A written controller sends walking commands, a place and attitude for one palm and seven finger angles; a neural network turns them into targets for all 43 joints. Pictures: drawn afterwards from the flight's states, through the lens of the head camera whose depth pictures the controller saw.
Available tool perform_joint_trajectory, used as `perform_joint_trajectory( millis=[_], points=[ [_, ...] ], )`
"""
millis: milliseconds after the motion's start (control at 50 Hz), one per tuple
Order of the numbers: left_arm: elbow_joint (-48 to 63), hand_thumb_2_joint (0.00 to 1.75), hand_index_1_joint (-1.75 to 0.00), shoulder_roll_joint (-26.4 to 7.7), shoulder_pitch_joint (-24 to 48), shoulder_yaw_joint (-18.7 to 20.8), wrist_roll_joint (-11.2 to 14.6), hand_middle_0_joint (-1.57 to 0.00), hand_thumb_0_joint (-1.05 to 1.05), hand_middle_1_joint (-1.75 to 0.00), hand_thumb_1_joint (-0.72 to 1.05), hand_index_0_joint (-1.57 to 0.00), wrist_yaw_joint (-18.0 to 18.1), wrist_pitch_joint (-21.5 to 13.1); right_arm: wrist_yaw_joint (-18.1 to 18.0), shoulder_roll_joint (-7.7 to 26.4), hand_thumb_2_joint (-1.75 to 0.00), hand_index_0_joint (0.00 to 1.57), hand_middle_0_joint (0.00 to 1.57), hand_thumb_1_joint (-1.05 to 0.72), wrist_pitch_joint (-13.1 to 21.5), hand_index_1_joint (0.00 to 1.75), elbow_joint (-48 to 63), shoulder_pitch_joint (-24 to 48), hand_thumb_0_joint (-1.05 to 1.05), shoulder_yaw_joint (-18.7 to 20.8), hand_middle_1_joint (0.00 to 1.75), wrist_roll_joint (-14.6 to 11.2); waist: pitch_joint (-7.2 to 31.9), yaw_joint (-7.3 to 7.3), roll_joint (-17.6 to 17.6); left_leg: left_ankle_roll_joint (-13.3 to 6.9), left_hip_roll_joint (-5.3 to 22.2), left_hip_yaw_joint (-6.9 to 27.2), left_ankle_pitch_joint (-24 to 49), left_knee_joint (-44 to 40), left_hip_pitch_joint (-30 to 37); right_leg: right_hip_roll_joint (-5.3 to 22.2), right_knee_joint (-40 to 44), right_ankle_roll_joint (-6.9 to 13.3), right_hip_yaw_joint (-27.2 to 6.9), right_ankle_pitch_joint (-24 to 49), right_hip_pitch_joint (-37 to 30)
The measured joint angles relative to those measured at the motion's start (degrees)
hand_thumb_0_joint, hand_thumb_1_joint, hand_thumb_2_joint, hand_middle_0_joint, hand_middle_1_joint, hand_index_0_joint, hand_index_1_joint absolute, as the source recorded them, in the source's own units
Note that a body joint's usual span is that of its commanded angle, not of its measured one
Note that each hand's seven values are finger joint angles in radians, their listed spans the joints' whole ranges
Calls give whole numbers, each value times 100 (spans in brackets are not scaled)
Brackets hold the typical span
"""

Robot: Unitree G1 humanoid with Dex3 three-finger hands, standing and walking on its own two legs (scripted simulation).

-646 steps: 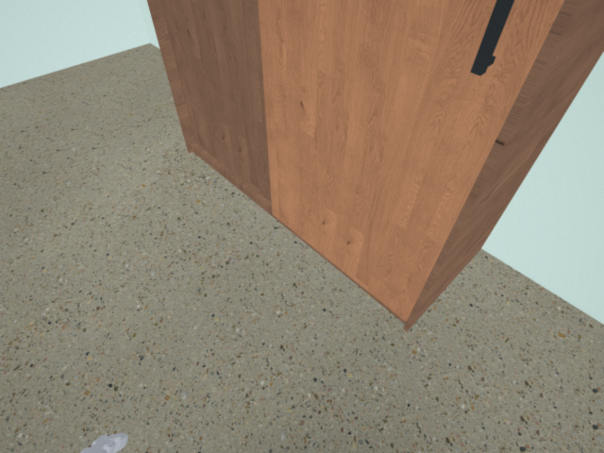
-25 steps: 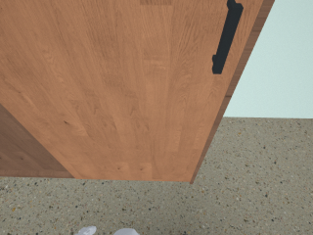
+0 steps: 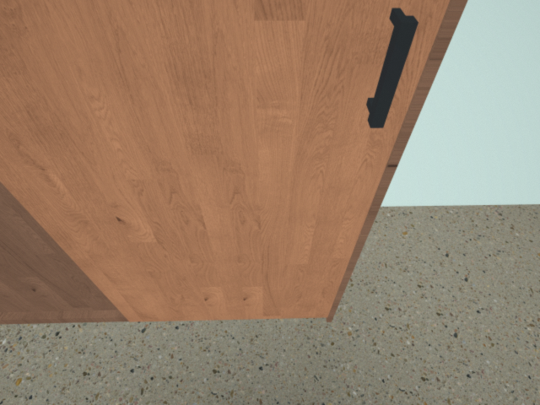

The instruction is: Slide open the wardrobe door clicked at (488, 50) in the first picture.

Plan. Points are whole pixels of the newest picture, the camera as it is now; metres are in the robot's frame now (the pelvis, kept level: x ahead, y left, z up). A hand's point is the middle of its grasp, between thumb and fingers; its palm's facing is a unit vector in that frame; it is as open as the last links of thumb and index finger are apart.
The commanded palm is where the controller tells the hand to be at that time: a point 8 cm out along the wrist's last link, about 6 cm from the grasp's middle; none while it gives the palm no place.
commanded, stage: come to a stop and stand still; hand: right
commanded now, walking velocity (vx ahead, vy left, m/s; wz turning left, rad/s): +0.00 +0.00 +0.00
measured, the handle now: (385, 71) +0.48 -0.13 +0.25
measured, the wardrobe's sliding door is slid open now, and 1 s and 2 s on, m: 0.00 0.00 0.00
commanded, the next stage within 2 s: look again from close up in 0.62 s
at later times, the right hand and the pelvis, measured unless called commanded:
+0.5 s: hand out of the picture +0.03 -0.26 -0.17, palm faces -0.04 +0.97 -0.24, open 7.4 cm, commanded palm none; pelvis +0.00 -0.07 +0.00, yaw +3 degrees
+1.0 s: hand out of the picture +0.01 -0.21 -0.17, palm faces -0.04 +0.98 -0.18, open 7.4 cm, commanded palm none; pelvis +0.01 -0.05 +0.00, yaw +3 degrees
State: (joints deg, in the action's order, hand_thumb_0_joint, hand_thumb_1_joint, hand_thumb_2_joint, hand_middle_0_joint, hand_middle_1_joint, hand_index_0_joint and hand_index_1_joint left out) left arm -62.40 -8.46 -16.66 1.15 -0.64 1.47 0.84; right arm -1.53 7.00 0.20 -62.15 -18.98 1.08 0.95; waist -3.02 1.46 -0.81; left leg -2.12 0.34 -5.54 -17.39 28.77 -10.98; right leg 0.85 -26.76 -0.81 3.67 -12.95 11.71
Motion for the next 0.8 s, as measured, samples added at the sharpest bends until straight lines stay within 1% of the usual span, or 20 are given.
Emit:
perform_joint_trajectory(
  millis=[20,60,80,100,120,160,200,260,340,520,800],
  points=[
    [-8,90,-30,43,49,-15,-4,-19,1,-30,91,-20,15,-19,-15,22,-90,20,20,-90,-31,30,-44,28,0,10,30,-3,-30,28,-64,35,38,19,-26,41,15,-35,-31,76,23,-60,-24],
    [90,90,-30,3,132,-32,-14,-19,1,-30,92,-20,17,13,-114,-9,-90,20,20,-90,54,30,-71,-10,0,-44,30,3,14,48,19,99,-39,11,65,-56,12,43,-487,113,-9,-405,218],
    [175,90,-30,-53,173,-5,-22,-19,2,-30,93,-20,10,46,-121,-29,-90,20,20,-90,82,30,-37,-53,0,-88,30,15,39,31,85,103,-77,13,76,-63,-21,70,-733,105,-56,-615,348],
    [267,90,-30,-110,205,19,-30,-19,2,-30,94,-20,-6,44,-113,-50,-90,20,20,-90,106,30,-18,-86,0,-122,30,32,57,-5,161,110,-105,13,75,-41,-56,95,-810,92,-83,-673,411],
    [347,90,-30,-151,232,36,-35,-19,2,-30,94,-20,-18,9,-104,-61,-90,20,20,-90,121,30,-14,-100,0,-146,30,45,63,-53,215,132,-101,18,52,25,-95,92,-773,134,-84,-555,419],
    [452,90,-30,-155,248,21,-40,-19,2,-30,94,-20,-32,-92,-96,-25,-90,20,21,-90,100,30,-24,-75,1,-166,30,43,76,-109,183,209,21,89,-27,183,-147,-25,-781,309,-4,-531,394],
    [522,90,-30,-157,192,1,-47,-19,2,-30,95,-20,-3,-166,-106,20,-90,20,21,-90,48,30,-12,-30,1,-162,30,39,154,-113,184,250,113,153,-69,234,-158,-119,-742,435,64,-571,351],
    [543,90,-30,-187,118,-42,-49,-19,1,-30,96,-20,39,-202,-107,102,-90,20,20,-90,-3,30,44,84,1,-155,30,39,235,-87,207,227,240,238,-111,277,-148,-254,-608,549,153,-543,246],
    [493,90,-30,-216,90,-86,-55,-20,1,-30,96,-20,57,-193,-89,212,-90,20,20,-90,-15,30,126,240,0,-143,30,35,265,-67,219,269,363,348,-72,222,-125,-390,-361,640,259,-434,111],
    [315,90,-30,-178,16,-166,-60,-20,1,-30,94,-20,35,-217,-67,343,-90,19,20,-90,-64,30,153,469,0,-145,30,15,158,-143,159,309,472,487,45,47,-104,-527,68,721,385,-225,-61],
    [-17,90,-30,19,-47,-200,-33,-20,1,-30,91,-20,26,-211,-66,193,-90,20,20,-91,-93,30,-38,466,1,-194,30,1,3,-177,77,467,429,488,103,-86,13,-483,200,648,379,-187,-186]
  ],
)
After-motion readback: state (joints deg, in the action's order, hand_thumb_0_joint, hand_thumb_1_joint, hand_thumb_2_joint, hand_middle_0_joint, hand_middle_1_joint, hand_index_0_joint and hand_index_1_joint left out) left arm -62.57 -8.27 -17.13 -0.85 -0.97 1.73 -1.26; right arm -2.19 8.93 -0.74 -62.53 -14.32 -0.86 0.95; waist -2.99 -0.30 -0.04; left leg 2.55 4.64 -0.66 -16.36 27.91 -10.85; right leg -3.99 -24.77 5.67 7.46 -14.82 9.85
